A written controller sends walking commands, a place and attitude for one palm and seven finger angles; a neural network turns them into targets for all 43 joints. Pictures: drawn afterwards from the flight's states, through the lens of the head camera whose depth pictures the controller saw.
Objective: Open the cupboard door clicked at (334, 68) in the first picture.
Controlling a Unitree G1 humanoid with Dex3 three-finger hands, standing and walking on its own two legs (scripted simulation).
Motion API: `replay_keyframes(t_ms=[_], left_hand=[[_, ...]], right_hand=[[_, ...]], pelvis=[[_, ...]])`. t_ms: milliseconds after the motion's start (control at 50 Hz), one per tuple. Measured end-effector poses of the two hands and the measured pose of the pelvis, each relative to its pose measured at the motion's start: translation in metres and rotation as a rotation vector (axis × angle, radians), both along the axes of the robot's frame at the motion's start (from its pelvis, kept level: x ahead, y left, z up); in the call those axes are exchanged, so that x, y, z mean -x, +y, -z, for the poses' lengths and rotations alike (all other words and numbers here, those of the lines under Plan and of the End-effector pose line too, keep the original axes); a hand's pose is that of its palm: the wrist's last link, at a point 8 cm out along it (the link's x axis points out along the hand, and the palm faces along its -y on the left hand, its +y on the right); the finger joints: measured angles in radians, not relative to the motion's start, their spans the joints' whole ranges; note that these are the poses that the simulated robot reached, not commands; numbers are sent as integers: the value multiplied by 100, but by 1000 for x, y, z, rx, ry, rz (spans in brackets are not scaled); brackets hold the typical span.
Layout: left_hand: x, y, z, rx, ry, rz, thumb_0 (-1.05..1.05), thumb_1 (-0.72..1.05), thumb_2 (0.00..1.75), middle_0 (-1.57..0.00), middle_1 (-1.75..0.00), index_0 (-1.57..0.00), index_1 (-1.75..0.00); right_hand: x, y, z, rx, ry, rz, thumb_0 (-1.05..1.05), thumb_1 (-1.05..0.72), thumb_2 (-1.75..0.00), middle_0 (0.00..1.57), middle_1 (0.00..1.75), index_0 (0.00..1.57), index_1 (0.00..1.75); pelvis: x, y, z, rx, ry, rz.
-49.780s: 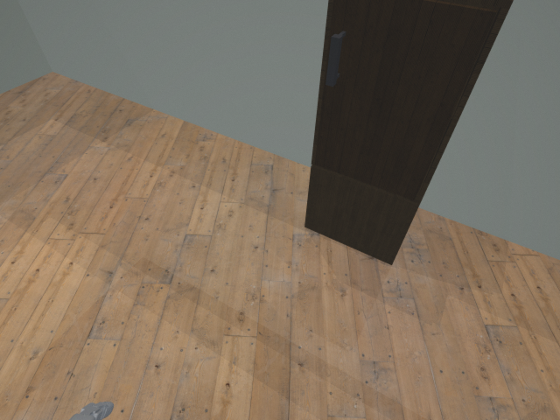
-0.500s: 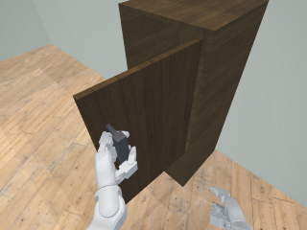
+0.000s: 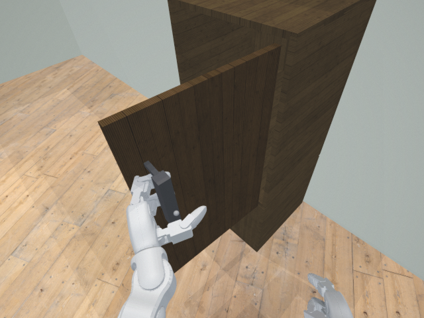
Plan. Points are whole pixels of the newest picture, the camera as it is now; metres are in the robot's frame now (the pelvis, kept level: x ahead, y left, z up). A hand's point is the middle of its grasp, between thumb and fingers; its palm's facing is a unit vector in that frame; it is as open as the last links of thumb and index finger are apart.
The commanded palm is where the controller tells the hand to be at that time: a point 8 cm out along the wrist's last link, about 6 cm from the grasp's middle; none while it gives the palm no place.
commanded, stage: open thumb and fingers to let go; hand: left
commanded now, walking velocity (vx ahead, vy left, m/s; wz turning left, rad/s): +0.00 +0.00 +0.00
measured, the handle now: (161, 193) +0.32 +0.12 +0.08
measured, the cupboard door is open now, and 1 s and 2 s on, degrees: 85 86 86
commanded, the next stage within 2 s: slide the hand sideways off the handle in 0.42 s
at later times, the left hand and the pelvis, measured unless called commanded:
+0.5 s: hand (167, 210) +0.28 +0.10 +0.09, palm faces +0.32 -0.95 -0.01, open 15.7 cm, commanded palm +0.24 +0.13 +0.08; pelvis -0.02 +0.04 -0.01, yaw +0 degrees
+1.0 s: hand (170, 237) +0.23 +0.09 +0.09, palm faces -0.09 -1.00 -0.02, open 16.4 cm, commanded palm +0.21 +0.15 +0.08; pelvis -0.02 +0.04 -0.01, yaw -2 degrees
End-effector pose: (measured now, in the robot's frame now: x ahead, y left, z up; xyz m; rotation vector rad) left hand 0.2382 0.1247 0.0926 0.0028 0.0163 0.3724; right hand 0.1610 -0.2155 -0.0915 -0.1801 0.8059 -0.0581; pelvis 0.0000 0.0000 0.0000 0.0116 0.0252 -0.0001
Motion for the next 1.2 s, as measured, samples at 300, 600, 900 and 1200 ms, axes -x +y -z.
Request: replay_keyframes(t_ms=[300, 600, 900, 1200], left_hand=[[6, 20, 2, -5, -26, 17, -1, -46, 32, -27, -93, -27, -94], [-9, 20, 2, -57, -30, 157, -1, -49, 30, -17, -39, -14, -39], [14, 19, 3, 26, -43, 456, -1, -50, 30, -10, -29, -11, -31], [32, 39, 7, -18, 1, 407, -1, -50, 30, -17, -31, -16, -31]], right_hand=[[4, 33, -9, 18, -45, -27, 2, -90, -90, 20, 30, 20, 30], [13, 67, -2, -25, -14, -57, 2, -90, -90, 20, 30, 20, 30], [27, 58, -7, -39, -101, -17, 2, -90, -90, 20, 30, 20, 30], [-5, 39, -20, -23, -164, -37, 2, -90, -90, 20, 30, 20, 30]], pelvis=[[17, 29, 3, 17, -14, -1], [26, 47, 8, 16, -5, 5], [23, 50, 8, 12, -12, 18], [8, 31, 6, 10, 5, 22]])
